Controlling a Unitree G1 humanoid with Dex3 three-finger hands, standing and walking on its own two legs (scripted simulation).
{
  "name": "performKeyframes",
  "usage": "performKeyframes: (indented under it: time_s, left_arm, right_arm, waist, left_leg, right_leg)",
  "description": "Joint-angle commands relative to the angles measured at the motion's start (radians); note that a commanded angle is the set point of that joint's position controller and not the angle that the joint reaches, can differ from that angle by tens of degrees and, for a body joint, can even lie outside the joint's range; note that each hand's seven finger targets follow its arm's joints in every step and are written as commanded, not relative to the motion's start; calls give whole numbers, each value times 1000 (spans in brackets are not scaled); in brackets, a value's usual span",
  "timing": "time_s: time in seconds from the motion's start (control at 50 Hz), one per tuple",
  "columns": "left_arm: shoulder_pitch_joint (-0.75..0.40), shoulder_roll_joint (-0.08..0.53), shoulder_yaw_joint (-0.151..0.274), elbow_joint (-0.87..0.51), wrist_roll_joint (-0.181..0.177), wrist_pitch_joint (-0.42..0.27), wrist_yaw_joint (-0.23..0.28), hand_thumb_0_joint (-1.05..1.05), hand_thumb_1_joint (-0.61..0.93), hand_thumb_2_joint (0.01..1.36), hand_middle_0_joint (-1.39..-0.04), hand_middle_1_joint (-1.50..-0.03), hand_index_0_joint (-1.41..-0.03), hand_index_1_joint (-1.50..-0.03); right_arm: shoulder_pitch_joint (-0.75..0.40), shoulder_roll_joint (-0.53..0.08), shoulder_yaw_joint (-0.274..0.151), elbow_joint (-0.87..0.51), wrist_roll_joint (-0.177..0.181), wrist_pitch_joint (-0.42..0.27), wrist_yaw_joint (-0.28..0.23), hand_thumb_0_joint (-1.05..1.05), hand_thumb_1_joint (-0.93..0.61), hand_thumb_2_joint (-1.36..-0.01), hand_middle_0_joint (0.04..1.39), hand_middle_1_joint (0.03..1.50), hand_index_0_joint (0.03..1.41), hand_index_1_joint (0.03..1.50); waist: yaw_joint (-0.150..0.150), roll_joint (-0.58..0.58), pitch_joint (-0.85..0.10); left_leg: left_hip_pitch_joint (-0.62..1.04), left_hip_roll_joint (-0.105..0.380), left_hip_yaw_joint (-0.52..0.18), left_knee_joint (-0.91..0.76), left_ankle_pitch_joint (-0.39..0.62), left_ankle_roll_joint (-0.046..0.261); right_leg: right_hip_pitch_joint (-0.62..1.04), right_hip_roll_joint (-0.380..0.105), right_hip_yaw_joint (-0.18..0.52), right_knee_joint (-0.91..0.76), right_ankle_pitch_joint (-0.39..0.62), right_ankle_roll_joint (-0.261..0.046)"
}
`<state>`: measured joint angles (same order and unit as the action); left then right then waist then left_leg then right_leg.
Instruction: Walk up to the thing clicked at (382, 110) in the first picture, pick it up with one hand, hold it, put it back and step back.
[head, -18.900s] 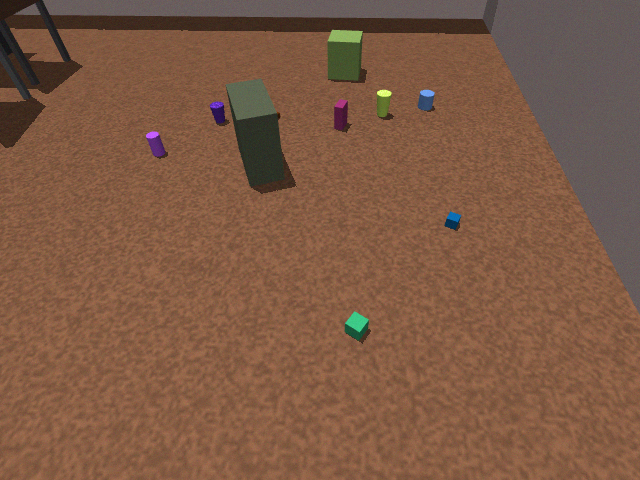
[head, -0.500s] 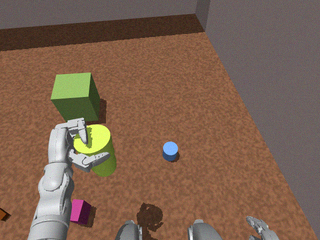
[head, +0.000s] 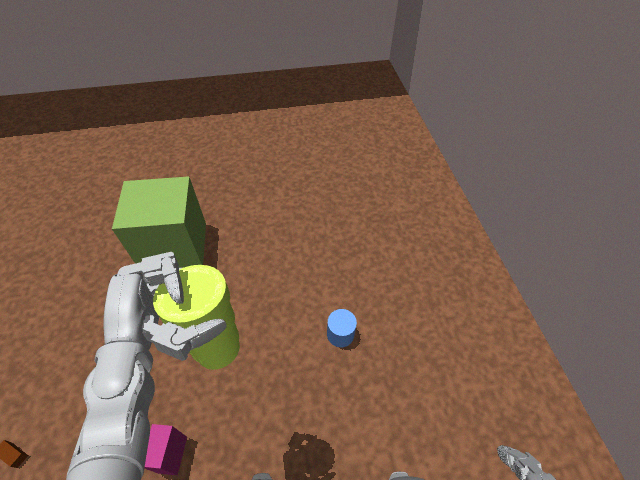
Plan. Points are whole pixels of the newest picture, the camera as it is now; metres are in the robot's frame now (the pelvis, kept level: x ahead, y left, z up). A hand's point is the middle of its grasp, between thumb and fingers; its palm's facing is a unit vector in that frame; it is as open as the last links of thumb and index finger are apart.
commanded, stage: hold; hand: left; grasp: from the side
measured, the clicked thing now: (205, 323) +0.34 +0.16 -0.02
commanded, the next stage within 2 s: none
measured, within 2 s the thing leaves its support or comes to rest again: neither
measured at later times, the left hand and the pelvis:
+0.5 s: hand (184, 295) +0.34 +0.17 +0.05, palm faces +0.06 -1.00 -0.02, open 7.1 cm; pelvis +0.00 +0.00 +0.01, yaw +0 degrees
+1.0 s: hand (180, 303) +0.33 +0.17 +0.06, palm faces +0.06 -1.00 -0.02, open 7.1 cm; pelvis +0.00 +0.00 +0.02, yaw +0 degrees
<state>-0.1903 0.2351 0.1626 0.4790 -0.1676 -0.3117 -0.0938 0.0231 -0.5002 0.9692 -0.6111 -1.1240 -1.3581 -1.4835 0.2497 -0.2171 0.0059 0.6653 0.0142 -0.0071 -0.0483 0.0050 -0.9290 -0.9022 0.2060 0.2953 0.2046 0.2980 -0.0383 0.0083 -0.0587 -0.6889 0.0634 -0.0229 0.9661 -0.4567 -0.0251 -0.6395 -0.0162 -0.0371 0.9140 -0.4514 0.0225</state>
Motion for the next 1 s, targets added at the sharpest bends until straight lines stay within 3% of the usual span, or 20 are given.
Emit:
performKeyframes:
  time_s: [0.0,0.08,0.12,0.22,0.26,0.36,0.42,0.46,0.5,0.58,0.62,0.64,0.72,0.76,0.78,0.8,0.88,0.9,0.94,0.98]
  left_arm:
    - [-313,139,66,-250,-34,-109,-4,0,170,1296,-1352,-1496,-1370,-1494]
    - [-322,133,54,-296,-32,-117,-5,0,166,1302,-1366,-1506,-1382,-1507]
    - [-312,117,50,-281,-39,-117,-8,0,182,1220,-1357,-1477,-1379,-1468]
    - [-349,143,53,-306,-32,-121,-8,0,143,1204,-1351,-1470,-1371,-1462]
    - [-325,117,48,-275,-40,-118,-12,0,143,1203,-1347,-1473,-1369,-1464]
    - [-347,141,60,-307,-33,-125,-7,0,149,1190,-1337,-1453,-1356,-1446]
    - [-295,101,36,-272,-36,-116,-9,0,160,1189,-1340,-1454,-1360,-1445]
    - [-321,139,63,-302,-29,-122,-7,0,172,1206,-1331,-1451,-1349,-1446]
    - [-317,116,40,-284,-29,-122,-9,0,190,1218,-1343,-1465,-1362,-1459]
    - [-331,142,63,-343,-37,-126,-7,0,191,1215,-1341,-1463,-1359,-1457]
    - [-298,91,24,-282,-37,-116,-10,0,170,1217,-1328,-1459,-1345,-1455]
    - [-320,119,50,-320,-39,-118,-8,0,202,1208,-1323,-1447,-1341,-1441]
    - [-315,134,61,-336,-32,-127,-4,0,174,1194,-1316,-1442,-1336,-1435]
    - [-269,104,42,-293,-35,-123,-10,0,189,1193,-1319,-1443,-1338,-1435]
    - [-307,128,49,-337,-30,-126,-11,0,215,1209,-1320,-1444,-1338,-1438]
    - [-310,102,21,-327,-27,-123,-13,0,214,1196,-1307,-1430,-1324,-1424]
    - [-356,136,58,-347,-34,-128,-9,0,220,1205,-1306,-1437,-1325,-1430]
    - [-262,104,53,-228,-34,-118,-12,0,186,1211,-1313,-1451,-1332,-1445]
    - [-353,148,73,-356,-39,-142,-12,0,191,1210,-1316,-1447,-1333,-1442]
    - [-249,90,36,-267,-38,-129,-18,0,190,1198,-1314,-1444,-1333,-1437]
  right_arm:
    - [6,-136,-55,-104,-5,-39,-12,0,-924,-902,200,300,200,300]
    - [4,-138,-56,-111,-6,-36,-11,0,-928,-904,200,300,199,300]
    - [-3,-137,-55,-114,-5,-38,-9,0,-935,-902,200,300,200,300]
    - [5,-141,-56,-104,-7,-37,-12,0,-936,-904,200,300,199,300]
    - [4,-138,-54,-108,-6,-37,-9,0,-935,-903,200,300,199,300]
    - [-12,-135,-55,-111,-5,-34,-10,0,-937,-904,200,300,199,300]
    - [-14,-132,-53,-111,-5,-34,-8,0,-936,-904,200,300,199,300]
    - [-12,-134,-57,-110,-6,-32,-7,0,-932,-904,200,300,199,300]
    - [-20,-137,-57,-114,-5,-31,-5,0,-930,-904,200,300,199,300]
    - [-22,-135,-56,-112,-3,-34,-8,0,-932,-904,200,300,199,300]
    - [-16,-132,-52,-107,-6,-34,-7,0,-932,-905,199,300,199,300]
    - [-18,-134,-55,-107,-4,-35,-7,0,-930,-905,199,300,199,300]
    - [-36,-127,-53,-113,-5,-37,-8,0,-929,-904,200,300,200,300]
    - [-36,-132,-54,-111,-3,-38,-10,0,-931,-904,200,300,200,300]
    - [-33,-136,-60,-107,-5,-39,-11,0,-926,-904,200,300,199,300]
    - [-37,-131,-54,-112,-3,-38,-11,0,-927,-904,199,300,199,300]
    - [-39,-133,-57,-108,-4,-43,-9,0,-925,-904,200,300,200,300]
    - [-46,-134,-54,-108,-1,-44,-10,0,-930,-905,200,300,200,300]
    - [-51,-134,-56,-110,-3,-48,-9,0,-929,-905,200,300,199,300]
    - [-50,-132,-54,-113,-3,-49,-9,0,-933,-906,199,300,199,300]
  waist:
    - [-3,37,-332]
    - [-6,54,-344]
    - [-9,47,-318]
    - [-10,68,-332]
    - [-7,45,-312]
    - [7,52,-304]
    - [1,35,-269]
    - [13,45,-308]
    - [2,53,-268]
    - [11,51,-300]
    - [-4,33,-281]
    - [6,41,-284]
    - [16,44,-263]
    - [10,26,-258]
    - [8,49,-277]
    - [1,42,-260]
    - [5,49,-265]
    - [5,4,-213]
    - [20,54,-264]
    - [12,16,-250]
  left_leg:
    - [215,-44,20,-145,301,24]
    - [263,-42,19,-162,326,22]
    - [258,-42,14,-170,328,21]
    - [302,-41,21,-175,373,22]
    - [286,-41,19,-183,364,23]
    - [301,-44,26,-202,346,22]
    - [284,-45,28,-211,332,23]
    - [303,-44,29,-213,343,22]
    - [307,-43,25,-226,336,18]
    - [328,-48,33,-230,350,23]
    - [333,-43,29,-231,368,23]
    - [329,-44,30,-235,360,22]
    - [315,-51,38,-248,306,23]
    - [330,-49,37,-251,318,24]
    - [341,-49,38,-250,322,24]
    - [344,-47,36,-256,313,21]
    - [333,-47,32,-262,291,22]
    - [319,-47,31,-268,276,25]
    - [335,-52,35,-268,276,23]
    - [340,-49,33,-269,291,23]
  right_leg:
    - [167,28,-2,-133,339,-24]
    - [176,31,-5,-138,352,-27]
    - [173,33,-7,-141,352,-28]
    - [188,32,-3,-155,387,-26]
    - [197,32,-2,-158,385,-25]
    - [220,28,-1,-181,372,-24]
    - [225,27,-2,-187,368,-23]
    - [241,27,-2,-192,374,-24]
    - [221,31,-6,-191,355,-28]
    - [264,23,1,-206,388,-21]
    - [250,30,-3,-206,389,-23]
    - [257,28,-4,-211,385,-24]
    - [268,21,1,-226,349,-20]
    - [261,24,-1,-227,359,-20]
    - [258,22,2,-228,362,-22]
    - [254,25,-1,-232,350,-23]
    - [260,24,-2,-234,331,-23]
    - [250,25,-5,-240,314,-19]
    - [269,20,2,-242,314,-23]
    - [273,24,-3,-240,322,-21]
